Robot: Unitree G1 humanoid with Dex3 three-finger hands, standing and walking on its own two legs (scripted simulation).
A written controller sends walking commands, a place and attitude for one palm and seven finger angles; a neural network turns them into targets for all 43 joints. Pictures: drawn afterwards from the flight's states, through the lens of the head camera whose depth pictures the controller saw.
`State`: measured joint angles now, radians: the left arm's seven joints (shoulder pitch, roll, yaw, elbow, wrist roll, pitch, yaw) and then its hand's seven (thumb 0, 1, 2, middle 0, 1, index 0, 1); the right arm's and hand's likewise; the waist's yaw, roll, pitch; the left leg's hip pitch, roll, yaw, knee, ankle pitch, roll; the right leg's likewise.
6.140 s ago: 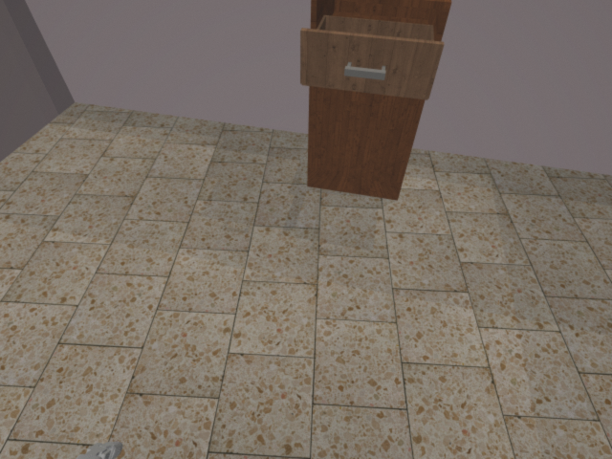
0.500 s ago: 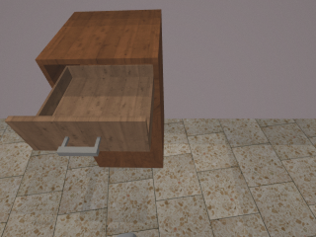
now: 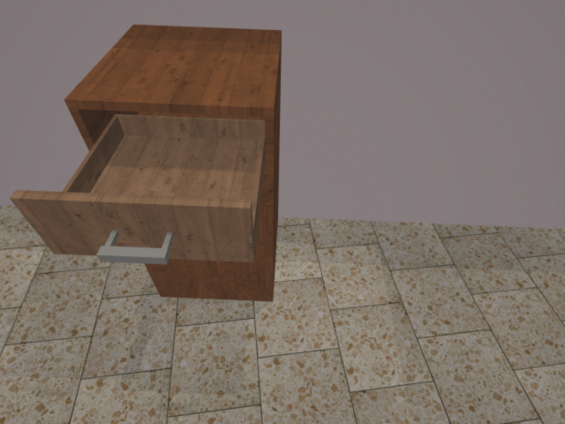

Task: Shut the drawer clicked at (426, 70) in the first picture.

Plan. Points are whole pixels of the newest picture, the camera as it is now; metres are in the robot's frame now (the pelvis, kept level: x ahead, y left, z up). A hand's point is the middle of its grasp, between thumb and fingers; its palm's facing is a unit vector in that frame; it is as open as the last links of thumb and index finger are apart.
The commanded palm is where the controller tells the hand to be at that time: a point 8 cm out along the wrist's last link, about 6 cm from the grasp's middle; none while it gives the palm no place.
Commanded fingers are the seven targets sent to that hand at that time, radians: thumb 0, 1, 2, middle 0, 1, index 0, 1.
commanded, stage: come to a stop and stand still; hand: left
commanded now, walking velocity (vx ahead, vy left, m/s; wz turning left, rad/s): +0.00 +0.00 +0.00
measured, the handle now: (137, 246) +0.40 +0.29 -0.02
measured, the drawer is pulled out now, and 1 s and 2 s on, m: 0.27 0.27 0.27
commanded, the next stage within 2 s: look again from close up in 1.10 s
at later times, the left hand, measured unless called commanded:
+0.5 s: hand out of the picture -0.02 +0.18 -0.18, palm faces +0.05 -0.99 -0.15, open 7.3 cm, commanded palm none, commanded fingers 0.00 0.90 0.90 -0.20 -0.30 -0.20 -0.30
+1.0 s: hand out of the picture +0.03 +0.20 -0.18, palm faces +0.03 -0.98 -0.19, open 7.3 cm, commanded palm none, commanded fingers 0.00 0.90 0.90 -0.20 -0.30 -0.20 -0.30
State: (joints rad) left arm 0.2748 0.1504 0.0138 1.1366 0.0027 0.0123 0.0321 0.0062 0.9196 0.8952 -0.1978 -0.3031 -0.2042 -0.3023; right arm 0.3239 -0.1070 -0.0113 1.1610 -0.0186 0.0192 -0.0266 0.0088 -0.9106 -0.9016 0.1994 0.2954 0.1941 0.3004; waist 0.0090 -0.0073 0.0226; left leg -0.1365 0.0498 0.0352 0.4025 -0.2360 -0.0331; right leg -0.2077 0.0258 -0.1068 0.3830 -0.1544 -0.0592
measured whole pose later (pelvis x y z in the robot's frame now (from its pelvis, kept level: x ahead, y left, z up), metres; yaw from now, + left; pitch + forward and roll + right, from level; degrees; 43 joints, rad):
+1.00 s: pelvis +0.03 +0.03 +0.00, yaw -1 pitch -1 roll +0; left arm 0.27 0.15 0.00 1.14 0.01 -0.02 0.04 0.00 0.91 0.90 -0.20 -0.30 -0.20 -0.30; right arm 0.29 -0.14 0.00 1.15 -0.01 -0.03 -0.03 0.01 -0.91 -0.90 0.20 0.30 0.19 0.30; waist 0.01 -0.01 0.04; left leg -0.09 0.01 0.06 0.36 -0.26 0.00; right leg -0.19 -0.01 -0.08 0.40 -0.20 -0.02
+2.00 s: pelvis +0.03 +0.02 -0.01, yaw +0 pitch -1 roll +0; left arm 0.32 0.13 0.00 1.11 0.01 -0.01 0.03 0.01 0.91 0.90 -0.20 -0.30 -0.20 -0.30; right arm 0.36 -0.14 0.02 1.14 -0.02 0.00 -0.01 0.01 -0.91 -0.90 0.20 0.30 0.19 0.30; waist 0.01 0.01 0.03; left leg -0.16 0.03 0.04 0.52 -0.34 0.00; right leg -0.24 0.00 -0.10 0.51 -0.26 -0.05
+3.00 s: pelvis +0.08 +0.03 +0.00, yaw +1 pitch -1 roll +1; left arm 0.27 0.16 -0.01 1.09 0.01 -0.02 0.03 0.01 0.93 0.90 -0.20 -0.30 -0.20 -0.30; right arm 0.25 -0.15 0.00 1.14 -0.02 0.00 -0.02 0.01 -0.93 -0.90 0.20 0.30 0.19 0.30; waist 0.00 0.00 0.03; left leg -0.18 0.06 0.08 0.40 -0.20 -0.04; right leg -0.16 0.03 -0.07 0.44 -0.27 -0.06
